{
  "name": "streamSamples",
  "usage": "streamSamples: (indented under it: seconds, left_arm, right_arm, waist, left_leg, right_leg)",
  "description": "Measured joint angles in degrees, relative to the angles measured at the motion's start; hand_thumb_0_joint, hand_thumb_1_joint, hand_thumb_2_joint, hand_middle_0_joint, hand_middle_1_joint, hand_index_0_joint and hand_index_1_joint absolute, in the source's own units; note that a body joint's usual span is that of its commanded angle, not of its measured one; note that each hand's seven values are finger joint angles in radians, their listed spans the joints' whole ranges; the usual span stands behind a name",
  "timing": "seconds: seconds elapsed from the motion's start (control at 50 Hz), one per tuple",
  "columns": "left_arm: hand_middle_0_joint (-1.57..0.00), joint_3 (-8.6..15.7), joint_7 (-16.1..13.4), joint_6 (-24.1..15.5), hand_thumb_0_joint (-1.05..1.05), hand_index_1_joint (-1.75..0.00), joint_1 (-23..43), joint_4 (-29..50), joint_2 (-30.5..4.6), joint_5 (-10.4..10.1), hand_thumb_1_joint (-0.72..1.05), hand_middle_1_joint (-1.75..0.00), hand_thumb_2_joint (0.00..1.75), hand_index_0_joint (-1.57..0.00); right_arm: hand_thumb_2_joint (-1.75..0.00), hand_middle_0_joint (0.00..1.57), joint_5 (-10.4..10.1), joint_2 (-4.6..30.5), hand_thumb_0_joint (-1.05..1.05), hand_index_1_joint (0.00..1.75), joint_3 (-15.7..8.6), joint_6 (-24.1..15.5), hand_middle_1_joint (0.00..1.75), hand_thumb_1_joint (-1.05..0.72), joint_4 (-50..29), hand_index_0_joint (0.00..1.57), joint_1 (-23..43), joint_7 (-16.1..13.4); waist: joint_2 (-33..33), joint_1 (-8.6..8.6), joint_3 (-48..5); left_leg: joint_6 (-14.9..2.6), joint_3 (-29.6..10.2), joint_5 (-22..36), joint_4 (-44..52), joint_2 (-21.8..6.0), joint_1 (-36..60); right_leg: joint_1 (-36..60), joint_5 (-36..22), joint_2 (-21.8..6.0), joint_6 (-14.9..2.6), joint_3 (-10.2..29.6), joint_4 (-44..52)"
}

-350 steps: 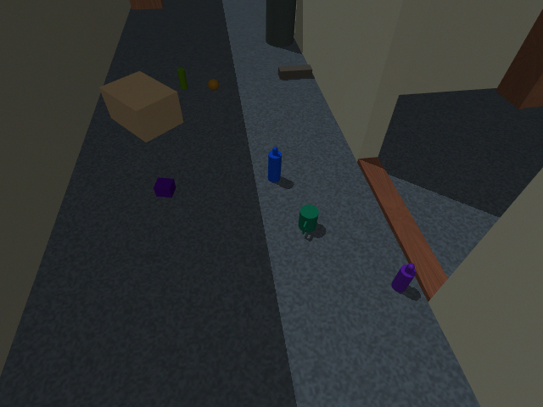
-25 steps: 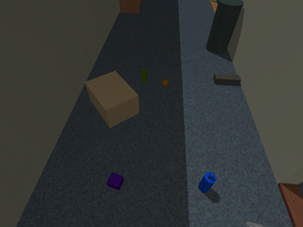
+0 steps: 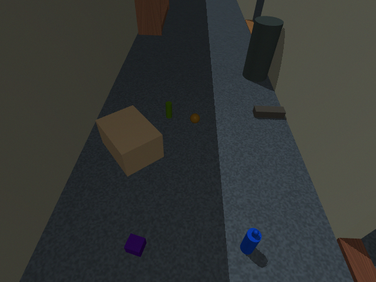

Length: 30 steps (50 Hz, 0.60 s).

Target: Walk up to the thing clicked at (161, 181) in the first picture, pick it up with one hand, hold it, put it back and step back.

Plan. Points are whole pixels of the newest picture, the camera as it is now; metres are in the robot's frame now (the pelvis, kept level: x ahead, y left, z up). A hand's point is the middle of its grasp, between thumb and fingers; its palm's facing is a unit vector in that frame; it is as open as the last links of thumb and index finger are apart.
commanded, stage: walk up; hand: left
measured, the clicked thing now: (135, 245) +0.48 +0.25 -0.74
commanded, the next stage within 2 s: none
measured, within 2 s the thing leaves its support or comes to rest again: neither
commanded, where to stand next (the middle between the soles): +0.08 +0.00 m, yaw +2 degrees
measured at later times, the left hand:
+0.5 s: hand out of the picture +0.13 +0.25 -0.17, palm faces +0.02 -0.93 -0.36, open 7.3 cm
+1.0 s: hand out of the picture +0.02 +0.29 -0.15, palm faces +0.04 -0.91 -0.41, open 7.4 cm
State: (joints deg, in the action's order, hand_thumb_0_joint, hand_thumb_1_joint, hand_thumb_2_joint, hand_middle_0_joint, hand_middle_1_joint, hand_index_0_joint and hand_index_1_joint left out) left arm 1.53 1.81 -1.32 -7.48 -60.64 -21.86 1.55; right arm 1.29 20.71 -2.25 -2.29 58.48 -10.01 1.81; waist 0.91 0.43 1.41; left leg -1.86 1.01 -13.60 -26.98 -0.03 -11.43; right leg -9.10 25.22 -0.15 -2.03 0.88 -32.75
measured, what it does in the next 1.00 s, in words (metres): steps on the spot: left foot, then left foot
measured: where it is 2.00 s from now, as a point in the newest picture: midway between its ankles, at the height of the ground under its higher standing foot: outside the picture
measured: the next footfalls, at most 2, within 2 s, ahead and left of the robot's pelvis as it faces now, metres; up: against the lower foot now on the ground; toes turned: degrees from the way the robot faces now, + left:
left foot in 0.34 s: +0.14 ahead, +0.12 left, +0.00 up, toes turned +0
left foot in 0.90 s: +0.03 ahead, +0.12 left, +0.00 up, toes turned +3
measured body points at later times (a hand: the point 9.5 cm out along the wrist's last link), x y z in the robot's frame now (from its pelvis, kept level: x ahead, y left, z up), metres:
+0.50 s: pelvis +0.03 -0.01 -0.01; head +0.10 +0.00 +0.43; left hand +0.13 +0.30 -0.14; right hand +0.15 -0.31 -0.13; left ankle +0.10 +0.12 -0.74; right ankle -0.01 -0.14 -0.70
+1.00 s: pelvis +0.01 +0.00 -0.01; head +0.03 +0.00 +0.44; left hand +0.02 +0.34 -0.12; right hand +0.08 -0.31 -0.13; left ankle -0.01 +0.12 -0.74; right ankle +0.00 -0.13 -0.70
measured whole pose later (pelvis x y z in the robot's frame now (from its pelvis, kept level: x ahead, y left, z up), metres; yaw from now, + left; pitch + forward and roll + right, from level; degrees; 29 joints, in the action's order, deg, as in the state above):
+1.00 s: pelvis +0.01 +0.00 -0.01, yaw +4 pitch -3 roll +1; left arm 3.8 0.9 0.4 -16.3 -53.2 -24.1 1.7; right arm 1.8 21.5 -3.8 -1.5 53.6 -15.6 2.3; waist 1.4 -0.3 5.3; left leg -1.5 -0.1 -18.7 -32.6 1.7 -11.5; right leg -20.5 28.9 -1.9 -1.3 2.9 -53.3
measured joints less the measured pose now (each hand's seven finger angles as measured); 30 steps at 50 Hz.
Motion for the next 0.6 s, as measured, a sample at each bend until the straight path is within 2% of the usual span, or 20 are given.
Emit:
streamSamples:
  seconds: [0.04, 0.08, 0.1, 0.16, 0.2, 0.24, 0.3, 0.32, 0.34, 0.36, 0.42, 0.46, 0.5, 0.56, 0.6]
  left_arm:
    - [-0.20, 0.4, 0.1, -0.4, 0.01, -0.30, -0.8, 0.6, -0.6, 0.2, 0.91, -0.30, 0.89, -0.21]
    - [-0.20, 0.7, -0.2, -1.2, 0.01, -0.30, -1.5, 0.7, -0.7, 0.3, 0.91, -0.30, 0.89, -0.21]
    - [-0.20, 0.7, -0.5, -1.5, 0.01, -0.30, -1.9, 0.7, -0.5, 0.5, 0.91, -0.30, 0.89, -0.21]
    - [-0.20, 0.5, -1.0, -2.0, 0.01, -0.30, -3.4, 1.1, 0.4, 0.5, 0.91, -0.30, 0.89, -0.21]
    - [-0.20, 0.3, -1.4, -1.8, 0.01, -0.30, -4.1, 1.6, 1.3, 0.0, 0.91, -0.30, 0.89, -0.21]
    - [-0.20, 0.0, -1.7, -1.5, 0.01, -0.30, -4.6, 1.9, 1.9, -0.2, 0.91, -0.30, 0.89, -0.21]
    - [-0.21, -0.4, -2.0, -0.4, 0.01, -0.30, -4.3, 2.2, 2.2, -0.8, 0.91, -0.30, 0.89, -0.21]
    - [-0.21, -0.5, -2.1, 0.1, 0.01, -0.30, -4.0, 2.4, 2.2, -1.2, 0.91, -0.30, 0.89, -0.21]
    - [-0.21, -0.6, -2.1, 0.7, 0.01, -0.30, -3.6, 2.6, 2.2, -1.5, 0.90, -0.30, 0.89, -0.21]
    - [-0.21, -0.6, -2.3, 1.3, 0.01, -0.30, -2.9, 2.9, 2.1, -1.9, 0.90, -0.30, 0.89, -0.21]
    - [-0.21, -0.1, -2.9, 2.8, 0.01, -0.30, 0.0, 4.0, 1.6, -3.0, 0.91, -0.30, 0.89, -0.21]
    - [-0.21, 0.1, -3.0, 3.5, 0.01, -0.30, 2.0, 4.7, 1.2, -3.0, 0.91, -0.30, 0.89, -0.21]
    - [-0.21, 0.3, -3.0, 3.5, 0.01, -0.30, 3.2, 5.4, 0.8, -3.1, 0.91, -0.30, 0.89, -0.21]
    - [-0.21, 0.5, -2.9, 2.6, 0.01, -0.30, 3.8, 6.0, 0.5, -3.0, 0.91, -0.30, 0.89, -0.21]
    - [-0.21, 0.7, -3.0, 1.7, 0.01, -0.30, 3.4, 5.9, 0.4, -2.6, 0.91, -0.30, 0.89, -0.21]
  right_arm:
    - [-0.90, 0.21, 0.2, 0.5, 0.01, 0.30, -0.5, -0.1, 0.30, -0.90, -1.1, 0.20, -1.1, 0.1]
    - [-0.90, 0.21, 0.0, 1.3, 0.01, 0.30, -0.7, 0.5, 0.30, -0.90, -1.3, 0.20, -2.3, 0.0]
    - [-0.90, 0.21, -0.3, 1.7, 0.01, 0.30, -0.7, 1.2, 0.30, -0.90, -1.0, 0.20, -2.7, -0.2]
    - [-0.90, 0.21, -0.6, 2.1, 0.01, 0.30, -0.4, 2.7, 0.30, -0.91, 0.0, 0.20, -3.2, -1.0]
    - [-0.90, 0.20, -0.7, 2.3, 0.01, 0.30, -0.3, 2.7, 0.29, -0.91, -0.1, 0.20, -3.0, -1.4]
    - [-0.90, 0.20, -0.9, 2.4, 0.01, 0.30, -0.1, 2.6, 0.29, -0.91, -0.4, 0.20, -2.4, -1.5]
    - [-0.90, 0.20, -1.1, 1.9, 0.01, 0.30, 0.2, 2.4, 0.29, -0.91, -0.7, 0.20, -1.0, -1.6]
    - [-0.90, 0.20, -1.1, 1.7, 0.01, 0.30, 0.2, 2.3, 0.29, -0.91, -0.7, 0.20, -0.4, -1.7]
    - [-0.90, 0.20, -1.1, 1.6, 0.01, 0.30, 0.2, 2.2, 0.29, -0.91, -0.9, 0.20, 0.0, -1.7]
    - [-0.90, 0.20, -1.1, 1.3, 0.01, 0.30, 0.1, 2.1, 0.29, -0.91, -0.9, 0.20, 0.5, -1.8]
    - [-0.90, 0.21, -1.4, 0.1, 0.01, 0.30, 0.2, 2.5, 0.29, -0.91, -1.7, 0.20, 3.2, -2.0]
    - [-0.90, 0.21, -1.5, -0.4, 0.01, 0.30, 0.3, 2.6, 0.30, -0.91, -2.8, 0.20, 4.8, -2.2]
    - [-0.90, 0.21, -1.2, -0.6, 0.01, 0.30, 0.5, 2.9, 0.30, -0.90, -3.9, 0.20, 6.2, -2.5]
    - [-0.90, 0.21, -0.5, -0.2, 0.01, 0.30, 0.5, 3.7, 0.30, -0.90, -5.4, 0.20, 8.3, -2.4]
    - [-0.90, 0.21, -0.3, 0.2, 0.01, 0.30, 0.3, 4.4, 0.30, -0.90, -6.5, 0.20, 9.3, -2.0]
  waist:
    - [0.0, 0.42, 0.6]
    - [-0.8, 0.87, 1.3]
    - [-1.7, 0.93, 1.4]
    - [-2.4, 0.03, 1.8]
    - [-2.7, -0.41, 2.9]
    - [-2.9, -0.66, 4.0]
    - [-2.8, -0.93, 5.6]
    - [-2.7, -0.85, 6.1]
    - [-2.8, -0.69, 6.5]
    - [-2.4, -0.62, 6.9]
    - [-1.0, -1.09, 8.7]
    - [-0.8, -0.97, 9.4]
    - [-1.0, -1.01, 9.4]
    - [-1.6, -1.01, 9.1]
    - [-2.2, -1.08, 8.7]
  left_leg:
    - [0.32, 0.1, -0.7, -0.6, -0.3, 0.1]
    - [1.73, -0.7, -1.8, -2.3, -1.1, -0.1]
    - [1.77, -1.4, -2.5, -4.2, -1.8, -0.8]
    - [1.70, -4.0, -11.3, -12.1, -0.4, -3.8]
    - [1.51, -4.6, -13.0, -16.3, 0.4, -6.0]
    - [1.46, -4.3, -11.5, -16.5, 0.4, -7.5]
    - [1.22, -2.8, -6.3, -11.2, -0.6, -7.6]
    - [1.04, -2.4, -2.5, -8.6, -0.8, -7.2]
    - [0.80, -2.2, 4.2, -6.0, -1.0, -6.6]
    - [1.26, -2.2, 4.8, -5.5, -0.8, -6.3]
    - [1.61, -1.7, 1.6, -6.5, -0.4, -7.1]
    - [1.55, -2.1, 1.8, -6.7, -0.7, -8.0]
    - [1.59, -2.3, 2.2, -6.9, -1.2, -8.9]
    - [1.97, -2.3, 2.4, -8.1, -1.9, -10.7]
    - [2.51, -2.3, 1.8, -10.4, -2.3, -12.3]
  right_leg:
    - [-1.7, 0.9, -0.2, -0.40, -0.5, -0.3]
    - [-0.5, -7.3, 0.3, 0.44, -1.6, 3.0]
    - [0.3, -9.2, 1.0, 0.72, -2.2, 4.2]
    - [2.0, -8.0, 1.4, 0.33, -2.0, 6.0]
    - [3.4, -8.2, 1.2, 0.28, -1.8, 7.6]
    - [4.4, -8.4, 1.0, 0.42, -1.7, 8.7]
    - [4.4, -7.0, 0.9, 0.84, -1.6, 7.0]
    - [4.0, -6.0, 0.8, 1.03, -1.8, 5.5]
    - [3.4, -4.7, 0.9, 1.24, -2.1, 3.6]
    - [2.6, -3.4, 0.7, 1.51, -2.2, 1.5]
    - [-1.9, -2.3, 0.6, 1.65, -0.5, -6.8]
    - [-5.5, 4.4, 2.0, 1.03, 1.4, -14.6]
    - [-8.0, 7.5, 2.6, 0.63, 2.1, -19.4]
    - [-8.4, 6.2, 1.6, 1.04, 1.1, -17.3]
    - [-6.0, 0.4, 0.7, 1.60, -0.3, -8.8]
